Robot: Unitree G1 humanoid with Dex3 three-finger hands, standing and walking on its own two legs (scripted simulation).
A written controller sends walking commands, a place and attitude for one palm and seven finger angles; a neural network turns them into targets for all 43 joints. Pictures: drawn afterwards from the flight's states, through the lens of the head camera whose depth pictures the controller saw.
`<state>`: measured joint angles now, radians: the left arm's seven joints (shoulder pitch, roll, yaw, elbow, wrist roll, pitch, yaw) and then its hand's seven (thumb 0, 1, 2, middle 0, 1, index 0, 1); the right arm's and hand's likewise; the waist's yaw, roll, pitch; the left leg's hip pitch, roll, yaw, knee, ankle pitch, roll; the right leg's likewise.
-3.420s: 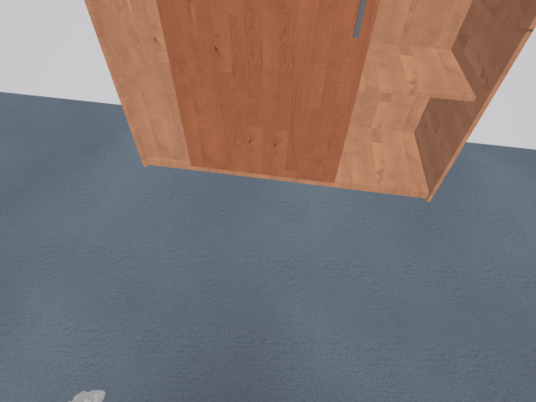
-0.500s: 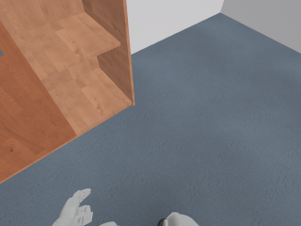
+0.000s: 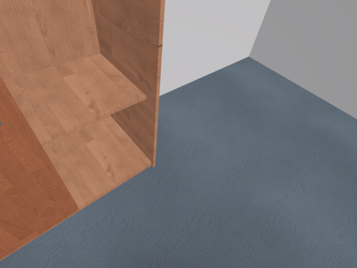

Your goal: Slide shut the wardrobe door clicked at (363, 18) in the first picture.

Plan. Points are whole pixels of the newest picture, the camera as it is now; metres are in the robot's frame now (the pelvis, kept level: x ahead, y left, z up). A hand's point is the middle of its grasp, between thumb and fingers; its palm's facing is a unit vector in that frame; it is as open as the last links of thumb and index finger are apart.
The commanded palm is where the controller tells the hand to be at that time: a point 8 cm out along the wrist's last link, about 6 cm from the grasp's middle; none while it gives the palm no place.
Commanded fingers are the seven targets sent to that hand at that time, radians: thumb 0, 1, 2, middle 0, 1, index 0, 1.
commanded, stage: turn to face it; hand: left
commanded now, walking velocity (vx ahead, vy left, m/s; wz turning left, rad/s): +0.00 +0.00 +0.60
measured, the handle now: out of the picture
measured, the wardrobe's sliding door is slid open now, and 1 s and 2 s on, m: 0.49 0.49 0.49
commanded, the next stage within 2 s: take the last steps up to it in 1.12 s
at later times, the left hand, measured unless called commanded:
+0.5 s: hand out of the picture +0.14 +0.19 -0.15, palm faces +0.26 -0.93 -0.25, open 7.4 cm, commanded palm none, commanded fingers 0.00 0.90 0.90 -0.20 -0.30 -0.20 -0.30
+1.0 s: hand out of the picture -0.10 +0.07 -0.15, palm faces +0.59 -0.74 -0.33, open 7.4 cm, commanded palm none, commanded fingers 0.00 0.90 0.90 -0.20 -0.30 -0.20 -0.30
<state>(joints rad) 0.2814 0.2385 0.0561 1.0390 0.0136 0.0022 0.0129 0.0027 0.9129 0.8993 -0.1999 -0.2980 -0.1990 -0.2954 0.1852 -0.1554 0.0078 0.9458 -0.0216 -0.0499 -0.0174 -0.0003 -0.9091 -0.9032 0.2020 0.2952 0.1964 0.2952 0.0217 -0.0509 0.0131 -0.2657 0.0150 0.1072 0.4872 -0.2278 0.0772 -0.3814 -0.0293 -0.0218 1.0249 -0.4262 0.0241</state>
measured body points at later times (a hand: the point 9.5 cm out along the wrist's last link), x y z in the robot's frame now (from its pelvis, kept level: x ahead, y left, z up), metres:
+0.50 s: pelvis +0.03 -0.03 +0.00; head +0.07 -0.04 +0.44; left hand +0.12 +0.23 -0.13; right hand +0.06 -0.27 -0.16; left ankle +0.02 +0.06 -0.74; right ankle +0.05 -0.16 -0.72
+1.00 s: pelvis +0.02 -0.10 +0.00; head +0.06 -0.11 +0.45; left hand -0.13 +0.11 -0.12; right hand +0.28 -0.25 -0.15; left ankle -0.10 +0.02 -0.67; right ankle +0.06 -0.15 -0.74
